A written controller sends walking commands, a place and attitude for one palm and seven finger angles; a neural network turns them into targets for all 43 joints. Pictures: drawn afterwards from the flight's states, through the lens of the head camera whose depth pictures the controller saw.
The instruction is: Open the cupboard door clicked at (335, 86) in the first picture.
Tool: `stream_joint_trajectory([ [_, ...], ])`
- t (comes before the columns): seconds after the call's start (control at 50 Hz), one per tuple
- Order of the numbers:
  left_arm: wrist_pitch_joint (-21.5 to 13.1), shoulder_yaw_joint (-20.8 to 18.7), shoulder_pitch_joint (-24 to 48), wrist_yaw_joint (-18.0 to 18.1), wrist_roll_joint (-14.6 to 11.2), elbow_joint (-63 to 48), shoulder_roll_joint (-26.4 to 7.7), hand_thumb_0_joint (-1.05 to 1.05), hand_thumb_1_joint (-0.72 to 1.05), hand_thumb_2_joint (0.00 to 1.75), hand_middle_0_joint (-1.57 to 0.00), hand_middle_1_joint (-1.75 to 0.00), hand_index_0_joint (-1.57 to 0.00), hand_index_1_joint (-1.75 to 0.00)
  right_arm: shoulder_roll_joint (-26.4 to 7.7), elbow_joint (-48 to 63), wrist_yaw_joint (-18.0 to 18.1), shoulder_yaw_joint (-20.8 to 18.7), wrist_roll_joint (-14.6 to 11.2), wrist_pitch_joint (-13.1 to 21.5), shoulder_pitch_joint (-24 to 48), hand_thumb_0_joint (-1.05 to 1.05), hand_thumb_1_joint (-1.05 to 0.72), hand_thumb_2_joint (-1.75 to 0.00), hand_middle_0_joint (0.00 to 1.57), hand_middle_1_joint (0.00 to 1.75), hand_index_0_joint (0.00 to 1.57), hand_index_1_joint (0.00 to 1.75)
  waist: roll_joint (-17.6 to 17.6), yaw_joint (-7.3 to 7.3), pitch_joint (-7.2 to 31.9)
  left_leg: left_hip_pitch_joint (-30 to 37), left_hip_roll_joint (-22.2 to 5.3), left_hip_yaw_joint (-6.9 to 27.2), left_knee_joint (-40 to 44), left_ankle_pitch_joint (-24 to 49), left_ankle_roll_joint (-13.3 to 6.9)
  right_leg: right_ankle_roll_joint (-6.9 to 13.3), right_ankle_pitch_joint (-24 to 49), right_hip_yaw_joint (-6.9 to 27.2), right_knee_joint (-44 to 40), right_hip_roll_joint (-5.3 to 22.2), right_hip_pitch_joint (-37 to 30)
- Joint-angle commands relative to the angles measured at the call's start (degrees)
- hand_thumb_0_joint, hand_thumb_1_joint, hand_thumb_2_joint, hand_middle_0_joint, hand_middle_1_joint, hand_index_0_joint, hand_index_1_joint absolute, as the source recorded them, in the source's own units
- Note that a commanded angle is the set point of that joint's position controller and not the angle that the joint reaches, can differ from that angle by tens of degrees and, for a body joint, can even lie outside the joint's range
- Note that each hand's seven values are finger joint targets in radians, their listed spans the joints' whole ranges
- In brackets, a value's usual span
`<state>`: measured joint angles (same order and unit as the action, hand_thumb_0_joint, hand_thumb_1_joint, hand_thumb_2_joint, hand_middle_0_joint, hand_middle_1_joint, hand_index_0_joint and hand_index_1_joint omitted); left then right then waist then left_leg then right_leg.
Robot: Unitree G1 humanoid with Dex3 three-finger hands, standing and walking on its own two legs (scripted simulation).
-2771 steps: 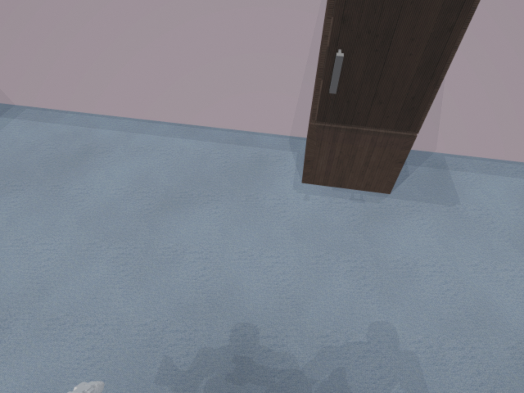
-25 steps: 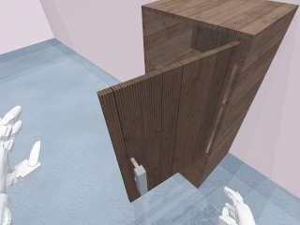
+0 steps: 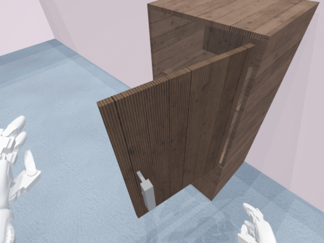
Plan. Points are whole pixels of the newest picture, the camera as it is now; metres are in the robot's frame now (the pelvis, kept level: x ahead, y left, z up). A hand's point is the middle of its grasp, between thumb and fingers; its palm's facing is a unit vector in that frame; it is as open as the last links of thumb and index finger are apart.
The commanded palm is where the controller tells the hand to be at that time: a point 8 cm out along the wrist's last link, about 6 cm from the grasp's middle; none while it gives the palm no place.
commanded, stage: step back with the hand held close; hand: left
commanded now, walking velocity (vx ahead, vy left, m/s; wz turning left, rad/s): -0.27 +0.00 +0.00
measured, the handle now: (145, 190) +0.29 +0.10 -0.10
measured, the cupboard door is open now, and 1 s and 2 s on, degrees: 78 78 78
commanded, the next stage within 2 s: stop stepping back and stand still in 1.10 s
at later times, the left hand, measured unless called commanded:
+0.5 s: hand (6, 198) +0.14 +0.29 +0.15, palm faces +0.38 -0.77 -0.52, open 7.4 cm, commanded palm +0.08 +0.33 +0.17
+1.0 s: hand out of the picture +0.04 +0.30 +0.17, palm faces +0.46 -0.73 -0.50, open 7.4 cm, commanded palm -0.05 +0.34 +0.17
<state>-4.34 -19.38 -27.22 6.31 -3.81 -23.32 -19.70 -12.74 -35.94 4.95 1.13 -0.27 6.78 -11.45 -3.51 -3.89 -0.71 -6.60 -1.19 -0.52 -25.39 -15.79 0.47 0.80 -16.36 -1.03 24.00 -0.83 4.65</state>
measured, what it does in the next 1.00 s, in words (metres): walks backwards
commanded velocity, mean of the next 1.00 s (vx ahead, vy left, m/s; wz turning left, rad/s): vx -0.30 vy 0.00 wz -0.01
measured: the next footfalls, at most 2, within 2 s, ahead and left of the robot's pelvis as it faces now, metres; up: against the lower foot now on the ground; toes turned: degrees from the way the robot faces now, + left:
right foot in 1.16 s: -0.23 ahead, -0.07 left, +0.00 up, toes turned -1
left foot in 1.36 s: -0.18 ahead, +0.09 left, +0.00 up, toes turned +0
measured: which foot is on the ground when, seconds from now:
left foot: down 0.00-1.00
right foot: down 0.00-0.92, up 0.94-1.00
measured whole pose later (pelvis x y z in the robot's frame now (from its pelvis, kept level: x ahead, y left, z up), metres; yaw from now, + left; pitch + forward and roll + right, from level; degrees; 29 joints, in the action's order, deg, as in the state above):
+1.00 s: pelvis -0.16 +0.03 -0.02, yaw +5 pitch -1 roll -4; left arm -12.5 -26.8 -28.0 8.6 -1.2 -31.5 -26.5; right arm -11.9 -33.5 4.2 -0.7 0.0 5.1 -12.3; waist -1.3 1.9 -4.5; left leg -28.3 -2.0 0.2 -33.1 -7.5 -2.8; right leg -1.4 -19.3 1.0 44.9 -4.5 24.6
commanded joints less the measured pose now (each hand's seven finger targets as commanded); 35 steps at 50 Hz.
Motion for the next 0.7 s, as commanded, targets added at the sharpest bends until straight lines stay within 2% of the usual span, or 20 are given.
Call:
stream_joint_trajectory([
  [0.0, -6.13, -11.71, 6.27, 1.02, 0.59, -8.42, -14.58, 0.0, 0.9, 0.9, -0.2, -0.3, -0.2, -0.3, -6.66, 9.25, 0.48, -2.64, 0.23, 0.33, 7.06, 0.0, -0.9, -0.9, 0.2, 0.3, 0.2, 0.3, 4.74, 3.54, 1.85, -0.96, 0.12, -0.47, -1.24, 13.25, -2.44, -0.44, 25.52, 4.17, -6.45, 4.67, 5.58],
  [0.02, -6.32, -9.76, 3.55, 0.72, 0.69, -8.1, -12.52, 0.0, 0.9, 0.9, -0.2, -0.3, -0.2, -0.3, -6.72, 9.81, 0.24, -2.82, 0.2, -0.54, 7.14, 0.0, -0.9, -0.9, 0.2, 0.3, 0.2, 0.3, 4.5, 3.64, 2.62, -1.06, 0.15, -0.62, -1.42, 14.09, -2.27, -0.41, 27.44, 4.17, -5.91, 4.98, 5.05],
  [0.04, -6.61, -9.06, 2.19, 0.65, 0.73, -8.89, -11.87, 0.0, 0.9, 0.9, -0.2, -0.3, -0.2, -0.3, -6.78, 10.26, 0.04, -2.91, 0.17, -1.24, 7.09, 0.0, -0.9, -0.9, 0.2, 0.3, 0.2, 0.3, 4.38, 3.72, 4.1, -0.92, -0.02, -0.69, -1.11, 16.05, -2.16, -0.56, 28.64, 3.48, -5.05, 4.86, 4.11],
  [0.06, -7.07, -9.53, 1.72, 0.81, 0.82, -10.68, -12.53, 0.0, 0.9, 0.9, -0.2, -0.3, -0.2, -0.3, -7.14, 10.62, 0.15, -3.12, 0.27, -1.73, 7.29, 0.0, -0.9, -0.9, 0.2, 0.3, 0.2, 0.3, 1.54, 3.48, 5.67, -1.21, -0.29, -0.37, -0.31, 19.6, -2.04, -0.56, 30.12, 2.12, -3.45, 4.77, 2.26],
  [0.08, -7.0, -9.57, -0.34, 0.96, 0.69, -10.8, -12.24, 0.0, 0.9, 0.9, -0.2, -0.3, -0.2, -0.3, -6.94, 11.13, 0.14, -3.18, 0.13, -2.25, 7.38, 0.0, -0.9, -0.9, 0.2, 0.3, 0.2, 0.3, 0.23, 3.47, 7.18, -0.14, -0.71, -0.62, 0.01, 22.9, -2.02, -0.78, 30.91, 2.0, -2.43, 4.2, 2.1],
  [0.14, -6.69, -10.82, -2.81, 1.58, 0.55, -13.27, -13.54, 0.0, 0.9, 0.9, -0.2, -0.3, -0.2, -0.3, -6.93, 12.43, 0.16, -3.53, -0.01, -3.84, 7.48, 0.0, -0.9, -0.9, 0.2, 0.3, 0.2, 0.3, 1.12, 3.43, 10.4, -0.2, -1.24, -0.6, 0.24, 28.43, -1.84, -1.35, 32.84, 1.03, -0.81, 2.96, 0.49],
  [0.16, -6.8, -11.57, -2.9, 1.86, 0.62, -14.51, -14.57, 0.0, 0.9, 0.9, -0.2, -0.3, -0.2, -0.3, -7.16, 12.48, 0.42, -3.68, -0.02, -4.24, 7.6, 0.0, -0.9, -0.9, 0.2, 0.3, 0.2, 0.3, -0.19, 3.28, 11.2, -0.65, -1.34, -0.05, 0.42, 30.56, -1.77, -1.27, 33.71, 0.41, 0.18, 2.89, -0.61],
  [0.22, -6.41, -12.6, -4.8, 2.34, 0.29, -14.55, -15.05, 0.0, 0.9, 0.9, -0.2, -0.3, -0.2, -0.3, -6.84, 13.6, 0.52, -3.85, -0.29, -5.18, 7.69, 0.0, -0.9, -0.9, 0.2, 0.3, 0.2, 0.3, 1.24, 3.31, 11.61, -2.54, -1.78, -0.03, 0.94, 29.78, -1.73, -1.74, 32.11, 0.29, 1.12, 1.96, -0.69],
  [0.26, -6.59, -13.32, -5.03, 2.65, 0.25, -14.5, -15.76, 0.0, 0.9, 0.9, -0.2, -0.3, -0.2, -0.3, -6.86, 13.45, 0.78, -4.09, -0.35, -5.42, 8.04, 0.0, -0.9, -0.9, 0.2, 0.3, 0.2, 0.3, 0.68, 3.28, 10.95, -4.68, -1.72, 0.12, 1.18, 26.66, -1.84, -1.81, 31.12, 0.4, 0.91, 2.18, -0.82],
  [0.3, -6.67, -12.94, -5.88, 2.86, 0.23, -14.4, -15.18, 0.0, 0.9, 0.9, -0.2, -0.3, -0.2, -0.3, -6.87, 13.73, 0.73, -4.01, -0.46, -5.4, 7.7, 0.0, -0.9, -0.9, 0.2, 0.3, 0.2, 0.3, 0.94, 3.46, 10.73, -6.65, -1.83, 0.33, 1.79, 23.48, -1.84, -1.95, 29.01, 0.58, 1.21, 1.77, -1.02],
  [0.32, -6.81, -12.42, -5.56, 2.88, 0.36, -14.97, -14.92, 0.0, 0.9, 0.9, -0.2, -0.3, -0.2, -0.3, -7.2, 13.81, 0.73, -4.08, -0.49, -5.26, 7.47, 0.0, -0.9, -0.9, 0.2, 0.3, 0.2, 0.3, -0.04, 3.62, 10.09, -7.86, -1.75, 0.35, 2.14, 21.5, -1.9, -2.1, 27.26, 0.52, 1.16, 1.46, -0.72],
  [0.38, -7.21, -12.62, -5.37, 3.1, 0.68, -15.51, -15.04, 0.0, 0.9, 0.9, -0.2, -0.3, -0.2, -0.3, -7.52, 13.79, 0.78, -4.03, -0.45, -4.56, 7.42, 0.0, -0.9, -0.9, 0.2, 0.3, 0.2, 0.3, -1.02, 3.54, 8.83, -13.33, -2.1, 1.47, 3.77, 13.68, -2.52, -2.39, 22.87, 0.73, 1.93, 0.77, -2.43],
  [0.42, -7.74, -12.6, -5.02, 3.16, 1.03, -15.66, -14.89, 0.0, 0.9, 0.9, -0.2, -0.3, -0.2, -0.3, -7.76, 13.84, 0.74, -4.01, -0.55, -4.03, 7.18, 0.0, -0.9, -0.9, 0.2, 0.3, 0.2, 0.3, -1.47, 3.69, 7.6, -17.23, -2.42, 2.05, 5.24, 6.28, -3.2, -2.68, 18.83, 0.95, 2.46, 0.21, -3.02],
  [0.46, -8.42, -13.21, -3.83, 3.33, 1.63, -16.44, -15.35, 0.0, 0.9, 0.9, -0.2, -0.3, -0.2, -0.3, -8.24, 13.83, 0.85, -4.05, -0.46, -3.32, 7.33, 0.0, -0.9, -0.9, 0.2, 0.3, 0.2, 0.3, -3.47, 3.57, 6.44, -24.17, -3.09, 3.64, 7.51, -3.25, -4.2, -2.76, 15.81, 1.11, 4.59, -0.33, -6.55],
  [0.5, -9.03, -12.86, -3.64, 3.27, 2.04, -16.38, -14.41, 0.0, 0.9, 0.9, -0.2, -0.3, -0.2, -0.3, -8.25, 14.12, 0.75, -3.87, -0.57, -2.55, 6.8, 0.0, -0.9, -0.9, 0.2, 0.3, 0.2, 0.3, -2.74, 3.69, 5.12, -29.33, -3.55, 4.22, 8.51, -12.34, -4.81, -2.71, 12.45, 1.93, 6.0, -0.59, -7.82],
  [0.56, -10.06, -13.6, -1.62, 3.34, 2.91, -17.39, -14.98, 0.0, 0.9, 0.9, -0.2, -0.3, -0.2, -0.3, -8.82, 13.73, 0.77, -4.08, -0.36, -1.13, 6.29, 0.0, -0.9, -0.9, 0.2, 0.3, 0.2, 0.3, -3.73, 3.76, 3.9, -34.41, -4.46, 5.8, 9.2, -20.46, -5.51, -2.72, 6.06, 2.5, 7.61, -1.22, -7.61],
  [0.58, -10.22, -12.84, -1.33, 3.31, 2.95, -17.39, -13.82, 0.0, 0.9, 0.9, -0.2, -0.3, -0.2, -0.3, -8.53, 13.82, 0.75, -3.89, -0.26, -0.72, 6.07, 0.0, -0.9, -0.9, 0.2, 0.3, 0.2, 0.3, -3.71, 3.85, 3.5, -35.8, -5.15, 6.41, 9.61, -22.17, -5.76, -2.68, 4.6, 2.63, 9.03, -1.27, -7.59],
  [0.62, -10.59, -13.03, -0.29, 3.41, 3.31, -17.01, -13.61, 0.0, 0.9, 0.9, -0.2, -0.3, -0.2, -0.3, -8.57, 13.34, 0.69, -4.08, -0.17, 0.1, 5.55, 0.0, -0.9, -0.9, 0.2, 0.3, 0.2, 0.3, -3.5, 3.87, 3.28, -37.67, -5.65, 6.88, 8.87, -24.45, -6.05, -2.62, 3.14, 3.29, 10.45, -1.47, -7.1],
  [0.66, -11.11, -13.9, 0.69, 3.44, 3.7, -17.66, -14.53, 0.0, 0.9, 0.9, -0.2, -0.3, -0.2, -0.3, -8.77, 13.11, 0.57, -4.27, 0.0, 0.94, 5.62, 0.0, -0.9, -0.9, 0.2, 0.3, 0.2, 0.3, -4.47, 3.86, 3.21, -37.99, -5.44, 6.62, 7.41, -26.35, -6.21, -2.32, 1.6, 4.56, 10.42, -1.65, -5.71],
  [0.68, -11.22, -13.44, 0.44, 3.54, 3.45, -17.85, -13.92, 0.0, 0.9, 0.9, -0.2, -0.3, -0.2, -0.3, -8.1, 12.93, 0.49, -4.05, 0.09, 1.15, 4.93, 0.0, -0.9, -0.9, 0.2, 0.3, 0.2, 0.3, -3.22, 4.02, 3.2, -37.52, -4.69, 6.45, 5.79, -24.98, -5.85, -1.76, 1.72, 5.64, 9.89, -0.73, -4.31],
])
